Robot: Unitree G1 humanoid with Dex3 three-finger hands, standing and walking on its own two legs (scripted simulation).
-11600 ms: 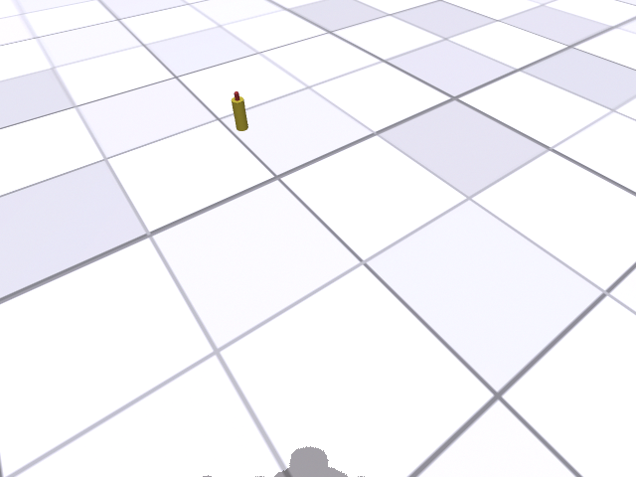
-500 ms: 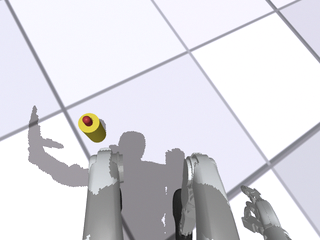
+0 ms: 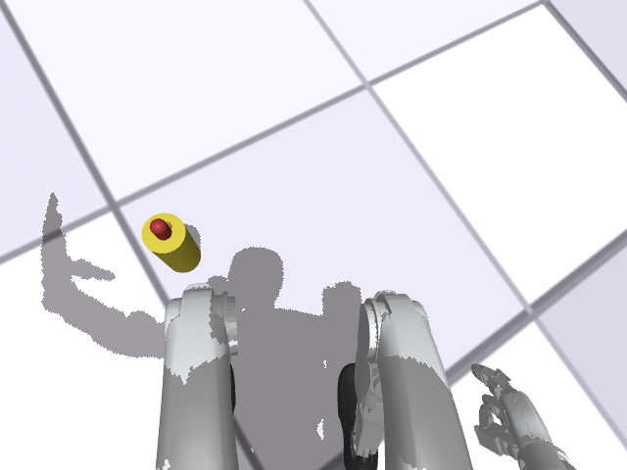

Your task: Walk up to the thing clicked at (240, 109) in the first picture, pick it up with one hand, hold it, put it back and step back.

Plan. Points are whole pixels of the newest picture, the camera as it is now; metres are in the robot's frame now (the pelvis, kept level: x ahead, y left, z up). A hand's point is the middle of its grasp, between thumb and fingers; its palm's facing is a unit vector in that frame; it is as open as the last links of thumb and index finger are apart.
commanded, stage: approach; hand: left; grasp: from the side
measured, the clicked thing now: (172, 243) +0.42 +0.25 -0.29
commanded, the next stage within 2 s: close in in 0.60 s
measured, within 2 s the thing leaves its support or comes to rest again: neither
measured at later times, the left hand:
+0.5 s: hand (42, 241) +0.37 +0.38 -0.14, palm faces +0.21 -0.98 +0.03, open 17.6 cm
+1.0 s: hand (143, 251) +0.39 +0.29 -0.26, palm faces +0.15 -0.99 +0.06, open 17.7 cm
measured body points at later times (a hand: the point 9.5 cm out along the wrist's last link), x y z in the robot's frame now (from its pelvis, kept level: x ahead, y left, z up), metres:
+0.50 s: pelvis +0.00 +0.00 -0.07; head +0.22 +0.10 +0.31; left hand +0.36 +0.43 -0.14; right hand +0.18 -0.26 -0.16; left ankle +0.09 +0.14 -0.37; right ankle +0.08 -0.13 -0.37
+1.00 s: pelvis +0.00 +0.01 -0.12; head +0.22 +0.14 +0.24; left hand +0.38 +0.34 -0.26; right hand +0.18 -0.25 -0.18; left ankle +0.09 +0.14 -0.37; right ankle +0.08 -0.13 -0.37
